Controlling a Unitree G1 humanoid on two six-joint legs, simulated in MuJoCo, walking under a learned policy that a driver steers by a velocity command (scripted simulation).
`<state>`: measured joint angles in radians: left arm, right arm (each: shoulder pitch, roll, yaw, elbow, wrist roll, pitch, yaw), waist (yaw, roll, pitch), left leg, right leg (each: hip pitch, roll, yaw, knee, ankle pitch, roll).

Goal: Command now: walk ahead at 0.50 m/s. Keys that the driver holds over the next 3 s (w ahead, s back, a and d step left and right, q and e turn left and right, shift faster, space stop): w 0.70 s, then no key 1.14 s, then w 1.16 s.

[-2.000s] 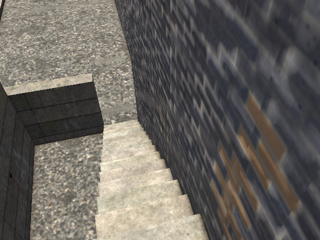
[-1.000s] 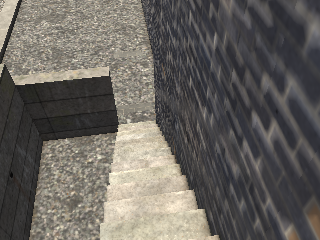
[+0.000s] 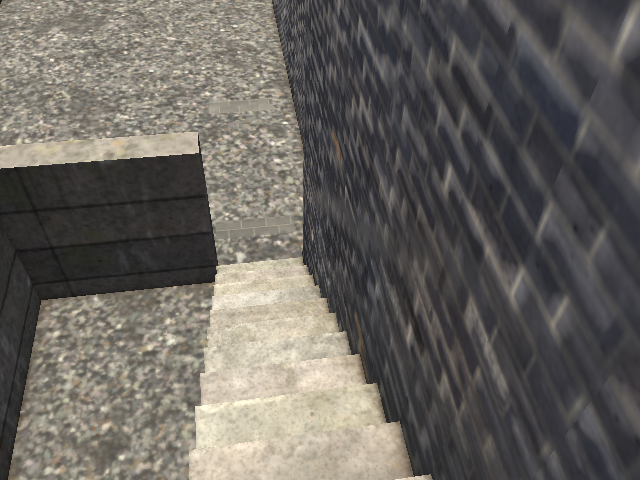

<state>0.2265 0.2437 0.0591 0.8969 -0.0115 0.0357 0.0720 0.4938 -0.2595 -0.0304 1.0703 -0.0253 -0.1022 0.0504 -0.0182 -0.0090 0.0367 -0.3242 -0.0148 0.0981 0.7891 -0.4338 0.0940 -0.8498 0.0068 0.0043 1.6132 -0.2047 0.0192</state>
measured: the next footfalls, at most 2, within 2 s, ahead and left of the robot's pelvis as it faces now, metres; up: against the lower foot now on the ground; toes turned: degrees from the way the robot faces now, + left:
right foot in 0.36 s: +0.30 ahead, -0.11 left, -0.19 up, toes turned +2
left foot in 0.78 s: +0.53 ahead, +0.11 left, -0.39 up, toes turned +6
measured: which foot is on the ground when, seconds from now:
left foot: down 0.00-0.38, up 0.40-0.76, down 0.78-1.00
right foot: up 0.00-0.34, down 0.36-0.78, up 0.80-1.00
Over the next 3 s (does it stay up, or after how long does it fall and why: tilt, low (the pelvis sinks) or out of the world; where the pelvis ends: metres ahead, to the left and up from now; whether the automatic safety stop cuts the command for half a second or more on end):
stays up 1.05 0.04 -0.82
